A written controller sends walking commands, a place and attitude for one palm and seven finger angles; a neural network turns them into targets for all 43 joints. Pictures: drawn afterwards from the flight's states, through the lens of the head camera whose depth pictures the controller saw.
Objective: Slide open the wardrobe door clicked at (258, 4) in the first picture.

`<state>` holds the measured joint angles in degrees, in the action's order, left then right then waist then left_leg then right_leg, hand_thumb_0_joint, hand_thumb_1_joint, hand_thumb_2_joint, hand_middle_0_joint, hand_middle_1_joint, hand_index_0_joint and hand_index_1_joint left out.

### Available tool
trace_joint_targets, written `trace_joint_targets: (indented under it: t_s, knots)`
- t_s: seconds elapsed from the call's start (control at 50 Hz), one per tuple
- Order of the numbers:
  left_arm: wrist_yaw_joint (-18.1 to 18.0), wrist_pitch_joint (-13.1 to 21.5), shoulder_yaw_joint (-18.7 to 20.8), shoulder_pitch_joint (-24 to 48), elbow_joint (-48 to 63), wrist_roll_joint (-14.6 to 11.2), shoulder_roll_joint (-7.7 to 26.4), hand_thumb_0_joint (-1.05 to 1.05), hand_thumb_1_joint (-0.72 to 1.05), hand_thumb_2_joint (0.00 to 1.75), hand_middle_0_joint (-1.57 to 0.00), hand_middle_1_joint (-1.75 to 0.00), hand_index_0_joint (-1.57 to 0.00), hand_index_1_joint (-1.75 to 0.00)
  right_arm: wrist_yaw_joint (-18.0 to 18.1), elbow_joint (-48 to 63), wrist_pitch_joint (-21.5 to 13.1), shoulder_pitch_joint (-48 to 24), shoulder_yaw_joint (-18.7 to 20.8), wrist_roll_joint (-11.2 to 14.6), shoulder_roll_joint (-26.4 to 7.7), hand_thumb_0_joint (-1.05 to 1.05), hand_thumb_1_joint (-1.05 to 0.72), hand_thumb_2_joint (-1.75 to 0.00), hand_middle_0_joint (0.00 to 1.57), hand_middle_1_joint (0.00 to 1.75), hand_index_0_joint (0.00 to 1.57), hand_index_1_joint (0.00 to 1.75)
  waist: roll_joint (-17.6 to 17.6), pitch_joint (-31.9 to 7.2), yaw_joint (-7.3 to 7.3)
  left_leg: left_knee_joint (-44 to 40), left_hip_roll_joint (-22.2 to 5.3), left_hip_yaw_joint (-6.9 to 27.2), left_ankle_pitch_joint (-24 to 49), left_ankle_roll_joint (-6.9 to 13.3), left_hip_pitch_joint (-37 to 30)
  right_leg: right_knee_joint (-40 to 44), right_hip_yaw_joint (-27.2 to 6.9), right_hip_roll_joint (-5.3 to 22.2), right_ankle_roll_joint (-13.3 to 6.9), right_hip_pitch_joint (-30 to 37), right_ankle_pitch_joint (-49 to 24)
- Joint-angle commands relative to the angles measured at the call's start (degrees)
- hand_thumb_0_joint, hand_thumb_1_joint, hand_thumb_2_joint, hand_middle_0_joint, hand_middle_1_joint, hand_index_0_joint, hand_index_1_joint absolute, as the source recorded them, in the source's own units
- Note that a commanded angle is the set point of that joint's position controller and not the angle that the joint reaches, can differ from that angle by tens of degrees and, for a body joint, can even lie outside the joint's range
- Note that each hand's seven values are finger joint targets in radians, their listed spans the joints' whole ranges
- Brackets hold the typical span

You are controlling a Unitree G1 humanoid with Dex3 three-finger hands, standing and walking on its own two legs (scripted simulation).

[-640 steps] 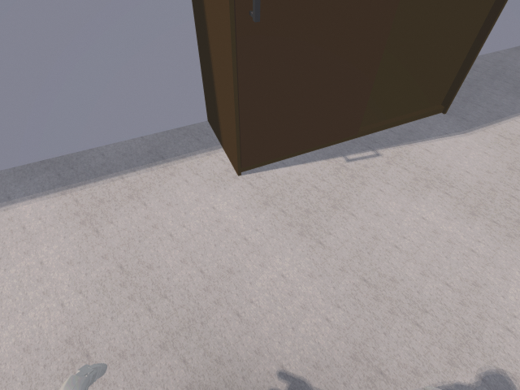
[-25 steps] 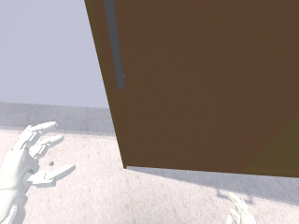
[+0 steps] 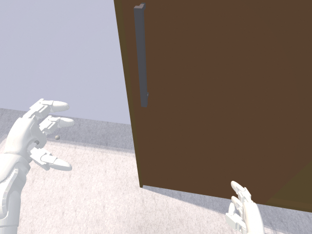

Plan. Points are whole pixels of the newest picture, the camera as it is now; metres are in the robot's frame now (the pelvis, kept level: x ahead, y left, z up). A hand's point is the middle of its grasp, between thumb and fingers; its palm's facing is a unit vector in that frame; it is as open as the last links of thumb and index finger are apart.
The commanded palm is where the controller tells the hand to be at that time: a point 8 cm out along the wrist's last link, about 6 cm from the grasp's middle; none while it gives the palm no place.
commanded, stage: raise the hand with hooked fingers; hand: left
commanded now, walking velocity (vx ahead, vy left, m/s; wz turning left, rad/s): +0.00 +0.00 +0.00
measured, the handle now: (143, 62) +0.53 +0.12 +0.19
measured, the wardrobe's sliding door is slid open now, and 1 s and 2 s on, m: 0.00 0.00 0.00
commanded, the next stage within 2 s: move the hooked fingers beside the handle in 0.70 s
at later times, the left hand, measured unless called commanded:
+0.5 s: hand (58, 123) +0.27 +0.25 +0.18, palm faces +0.08 -1.00 -0.06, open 13.9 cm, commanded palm +0.24 +0.30 +0.20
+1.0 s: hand (60, 118) +0.29 +0.26 +0.18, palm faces +0.09 -0.99 -0.04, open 14.0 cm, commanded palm +0.26 +0.30 +0.20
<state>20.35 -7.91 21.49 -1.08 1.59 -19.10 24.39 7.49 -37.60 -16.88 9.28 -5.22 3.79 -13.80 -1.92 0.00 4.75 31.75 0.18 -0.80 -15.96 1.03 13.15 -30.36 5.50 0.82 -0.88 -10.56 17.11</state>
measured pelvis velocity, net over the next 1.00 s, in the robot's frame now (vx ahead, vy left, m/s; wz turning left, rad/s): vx -0.01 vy -0.01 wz -0.01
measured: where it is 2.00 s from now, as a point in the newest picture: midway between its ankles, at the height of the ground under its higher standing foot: outside the picture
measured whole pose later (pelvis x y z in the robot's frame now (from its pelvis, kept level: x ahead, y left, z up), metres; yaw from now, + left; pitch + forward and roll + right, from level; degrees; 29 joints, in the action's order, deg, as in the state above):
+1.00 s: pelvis -0.01 -0.01 +0.00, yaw +0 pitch -4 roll +0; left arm 19.3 -14.8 22.3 12.4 -7.6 -17.2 25.9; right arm 8.1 -38.3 -12.9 10.1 -4.8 5.3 -15.0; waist -1.6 0.4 3.7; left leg 28.9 -0.3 -1.0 -13.6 0.6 11.2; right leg -28.0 5.2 0.2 -1.4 -9.0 14.9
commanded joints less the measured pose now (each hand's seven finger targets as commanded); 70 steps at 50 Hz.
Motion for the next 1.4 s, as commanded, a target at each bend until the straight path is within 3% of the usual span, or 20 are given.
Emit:
trace_joint_targets:
  t_s: [0.0, 0.16, 0.3, 0.38, 0.44, 0.48, 0.56, 0.7, 0.78, 0.84, 0.88, 0.94, 1.0, 1.04, 1.1, 1.16, 1.18, 1.26, 1.32, 1.38]
  knots:
    - [0.2, 2.0, 8.8, 20.2, 11.5, -1.6, 16.2, 0.0, -0.5, 0.3, -0.3, -1.2, -0.3, -1.2, 1.0, 8.1, -2.0, -6.3, 3.0, 0.2, -7.9, 0.0, -0.9, -0.9, 0.2, 0.3, 0.2, 0.3, -1.7, -10.4, -1.07, -5.8, -0.1, 3.1, 13.7, -0.1, -6.4, 5.3, -2.1, -1.5, 0.0, 1.9, -14.1]
    - [1.8, -2.4, 7.6, 27.6, 6.7, -0.6, 18.2, 0.0, -0.5, 0.3, -0.3, -1.2, -0.3, -1.2, 1.1, 8.6, -0.2, -7.8, 2.8, 1.1, -8.3, 0.0, -0.9, -0.9, 0.2, 0.3, 0.2, 0.3, -4.8, -9.5, -1.31, -7.6, 0.1, 3.0, 11.4, 0.0, -7.3, 7.6, -2.8, -1.3, -0.2, 2.0, -11.5]
    - [3.2, -5.6, 9.6, 21.6, 2.8, -1.9, 18.4, 0.0, -0.5, 0.3, -0.3, -1.2, -0.3, -1.2, 0.0, 9.7, 1.2, -8.2, 3.5, 1.5, -8.9, 0.0, -0.9, -0.9, 0.2, 0.3, 0.2, 0.3, 2.0, -9.6, -0.46, -6.3, -0.1, 2.4, 10.6, 0.2, -4.4, 7.8, -5.2, 0.2, 0.6, 2.6, -11.5]
    - [1.1, -3.7, 11.3, 25.2, 8.5, -1.6, 20.5, 0.0, -0.5, 0.3, -0.3, -1.2, -0.3, -1.2, 0.0, 10.5, 1.1, -8.9, 3.7, 1.3, -8.8, 0.0, -0.9, -0.9, 0.2, 0.3, 0.2, 0.3, -0.6, -10.9, -0.58, -6.0, -0.1, 2.1, 9.7, 0.1, -5.7, 7.8, -5.6, -0.1, 0.3, 2.0, -8.4]
    - [-0.7, -1.7, 11.1, 26.4, 11.2, -1.0, 19.4, 0.0, -0.5, 0.3, -0.3, -1.2, -0.3, -1.2, 0.4, 10.5, 0.8, -8.4, 3.7, 1.1, -8.3, 0.0, -0.9, -0.9, 0.2, 0.3, 0.2, 0.3, -3.8, -11.3, -0.83, -6.7, 0.0, 1.9, 9.7, 0.1, -7.1, 7.8, -4.9, -0.6, 0.1, 1.9, -8.4]
    - [-1.5, -1.1, 11.5, 26.4, 11.0, -0.5, 20.4, 0.0, -0.5, 0.3, -0.3, -1.2, -0.3, -1.2, 0.7, 9.9, 0.6, -8.2, 3.7, 0.9, -8.6, 0.0, -0.9, -0.9, 0.2, 0.3, 0.2, 0.3, -3.7, -9.9, -1.06, -6.3, -0.2, 1.7, 8.7, 0.1, -6.4, 8.4, -5.7, -0.4, 0.1, 1.5, -7.0]
    - [-1.2, -2.6, 8.7, 25.4, 6.7, 0.1, 17.6, 0.0, -0.5, 0.3, -0.3, -1.2, -0.3, -1.2, 1.1, 9.3, 0.7, -8.0, 3.5, 1.3, -8.5, 0.0, -0.9, -0.9, 0.2, 0.3, 0.2, 0.3, -3.0, -5.7, -1.56, -7.8, -0.1, 2.0, 5.2, 0.1, -5.0, 9.7, -5.0, -0.8, 0.3, -0.4, -2.7]
    - [0.6, -4.2, 9.6, 25.8, 7.8, -0.9, 18.8, 0.0, -0.5, 0.3, -0.3, -1.2, -0.3, -1.2, 1.0, 9.9, 0.6, -8.4, 3.7, 1.3, -8.6, 0.0, -0.9, -0.9, 0.2, 0.3, 0.2, 0.3, -1.0, -10.4, -1.13, -6.4, -0.1, 2.0, 8.4, 0.3, -5.8, 8.6, -5.9, -0.1, 0.6, 1.9, -7.2]
    - [0.5, -3.3, 9.8, 25.5, 7.4, -1.1, 18.7, 0.0, -0.5, 0.3, -0.3, -1.2, -0.3, -1.2, 0.8, 9.5, 0.6, -8.1, 3.7, 1.3, -8.8, 0.0, -0.9, -0.9, 0.2, 0.3, 0.2, 0.3, -1.2, -9.3, -1.27, -6.4, -0.2, 2.1, 8.9, 0.2, -6.3, 8.2, -5.2, -0.7, 0.4, 1.2, -8.1]
    - [0.0, -3.4, 6.1, 30.2, 4.5, -0.5, 15.8, 0.0, -0.5, 0.3, -0.3, -1.2, -0.3, -1.2, 1.1, 8.7, 0.5, -7.5, 3.4, 1.4, -8.6, 0.0, -0.9, -0.9, 0.2, 0.3, 0.2, 0.3, -1.1, -6.6, -2.57, -7.3, -0.2, 2.8, 6.1, 0.1, -6.0, 8.7, -4.4, -1.1, 0.4, -1.7, -4.8]
    - [-0.6, -3.3, 6.4, 31.1, 3.7, 0.1, 16.9, 0.0, -0.5, 0.3, -0.3, -1.2, -0.3, -1.2, 1.3, 8.4, 0.4, -7.4, 3.7, 1.3, -9.0, 0.0, -0.9, -0.9, 0.2, 0.3, 0.2, 0.3, -0.2, -7.0, -2.5, -7.0, -0.3, 2.7, 6.0, 0.3, -6.1, 8.8, -4.6, -1.1, 0.3, -1.8, -4.1]
    - [-1.1, -3.3, 3.0, 35.8, 2.9, 1.2, 14.4, 0.0, -0.5, 0.3, -0.3, -1.2, -0.3, -1.2, 1.4, 8.4, 0.4, -7.4, 3.4, 1.4, -8.5, 0.0, -0.9, -0.9, 0.2, 0.3, 0.2, 0.3, -3.5, -7.9, -2.95, -7.7, 0.0, 3.2, 5.3, 0.1, -7.0, 8.4, -3.9, -1.2, 0.0, -2.3, -3.9]
    - [-2.0, -2.4, 3.1, 40.0, 4.7, 1.9, 15.7, 0.0, -0.5, 0.3, -0.3, -1.2, -0.3, -1.2, 1.6, 8.4, 0.3, -7.5, 3.5, 1.2, -8.5, 0.0, -0.9, -0.9, 0.2, 0.3, 0.2, 0.3, -4.6, -11.5, -2.89, -7.5, 0.0, 3.4, 6.6, 0.2, -8.4, 8.2, -4.0, -1.0, -0.3, -0.9, -5.1]
    - [-2.2, -2.0, 2.5, 39.6, 3.4, 2.0, 14.5, 0.0, -0.5, 0.3, -0.3, -1.2, -0.3, -1.2, 1.6, 8.2, 0.5, -7.2, 3.4, 1.2, -8.4, 0.0, -0.9, -0.9, 0.2, 0.3, 0.2, 0.3, -3.4, -11.8, -2.94, -7.7, 0.0, 3.4, 7.8, 0.1, -8.7, 7.7, -3.2, -1.3, -0.3, -0.5, -6.8]
    - [-2.6, -2.2, 4.8, 38.5, 0.0, 2.1, 16.4, 0.0, -0.5, 0.3, -0.3, -1.2, -0.3, -1.2, 1.3, 7.6, 0.9, -6.5, 3.6, 0.9, -8.8, 0.0, -0.9, -0.9, 0.2, 0.3, 0.2, 0.3, 0.4, -13.0, -2.34, -7.5, -0.2, 3.2, 9.9, 0.3, -7.6, 7.1, -3.2, -1.1, -0.3, 0.8, -9.3]
    - [-2.8, -3.8, 5.3, 36.9, -3.8, 2.4, 16.0, 0.0, -0.5, 0.3, -0.3, -1.2, -0.3, -1.2, 1.0, 7.6, 1.7, -6.2, 3.9, 0.9, -8.8, 0.0, -0.9, -0.9, 0.2, 0.3, 0.2, 0.3, -0.2, -12.1, -1.98, -7.3, -0.1, 2.5, 10.8, 0.2, -6.3, 6.8, -3.4, -0.9, -0.3, 0.8, -11.1]
    - [-3.1, -4.3, 7.8, 35.0, -5.3, 2.4, 18.3, 0.0, -0.5, 0.3, -0.3, -1.2, -0.3, -1.2, 0.7, 7.6, 1.9, -5.9, 4.1, 0.8, -9.2, 0.0, -0.9, -0.9, 0.2, 0.3, 0.2, 0.3, 0.4, -12.2, -1.17, -6.8, -0.2, 2.4, 12.2, 0.2, -5.6, 6.4, -3.4, -0.9, -0.5, 1.8, -12.6]
    - [-3.1, -4.8, 4.6, 38.6, -3.8, 3.1, 15.8, 0.0, -0.5, 0.3, -0.3, -1.2, -0.3, -1.2, 0.5, 8.6, 2.8, -5.4, 4.3, 1.2, -8.9, 0.0, -0.9, -0.9, 0.2, 0.3, 0.2, 0.3, -2.3, -12.3, -2.42, -6.6, -0.3, 2.0, 12.8, 0.0, -6.4, 6.2, -3.4, -1.0, -0.4, 0.4, -13.6]
    - [-3.2, -3.1, 4.2, 42.9, -2.8, 3.1, 16.1, 0.0, -0.5, 0.3, -0.3, -1.2, -0.3, -1.2, 0.7, 8.2, 3.0, -4.6, 4.6, 1.1, -9.1, 0.0, -0.9, -0.9, 0.2, 0.3, 0.2, 0.3, -1.2, -13.7, -3.55, -6.0, -0.4, 2.0, 13.7, 0.2, -7.5, 6.0, -3.6, -1.2, -0.3, 0.2, -14.7]
    - [-3.2, -0.5, 1.9, 45.9, 0.7, 3.1, 14.6, 0.0, -0.5, 0.3, -0.3, -1.2, -0.3, -1.2, 0.9, 8.1, 2.6, -4.3, 4.7, 0.9, -9.0, 0.0, -0.9, -0.9, 0.2, 0.3, 0.2, 0.3, -4.3, -16.2, -4.02, -5.3, -0.5, 2.2, 15.9, 0.0, -10.4, 5.5, -3.6, -1.4, -0.6, 0.3, -16.1]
